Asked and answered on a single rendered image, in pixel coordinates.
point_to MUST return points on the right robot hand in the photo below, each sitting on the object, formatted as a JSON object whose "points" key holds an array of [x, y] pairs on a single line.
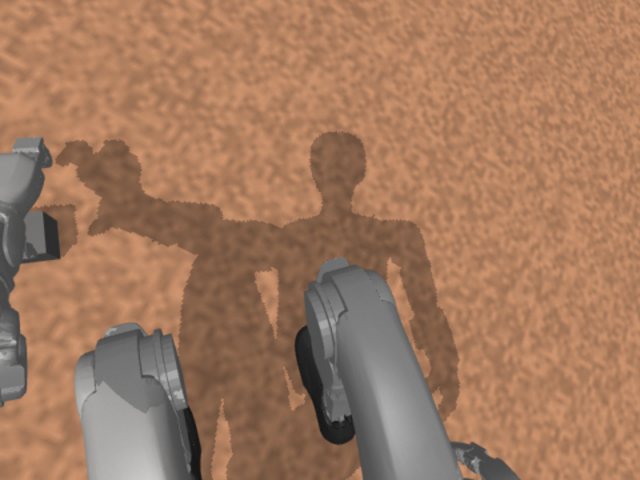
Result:
{"points": [[478, 461]]}

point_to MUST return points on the right robot foot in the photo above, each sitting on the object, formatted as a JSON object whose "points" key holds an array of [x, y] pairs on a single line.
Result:
{"points": [[335, 432]]}

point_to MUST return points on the left robot hand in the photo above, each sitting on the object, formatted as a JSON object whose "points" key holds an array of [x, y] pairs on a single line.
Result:
{"points": [[22, 179]]}

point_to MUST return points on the cube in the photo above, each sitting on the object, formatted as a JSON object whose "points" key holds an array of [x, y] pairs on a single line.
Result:
{"points": [[42, 232]]}

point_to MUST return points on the left robot foot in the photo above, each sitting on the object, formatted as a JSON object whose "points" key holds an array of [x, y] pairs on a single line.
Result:
{"points": [[195, 447]]}

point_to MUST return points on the left robot arm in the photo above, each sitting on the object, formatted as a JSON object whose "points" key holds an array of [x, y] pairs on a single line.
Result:
{"points": [[13, 349]]}

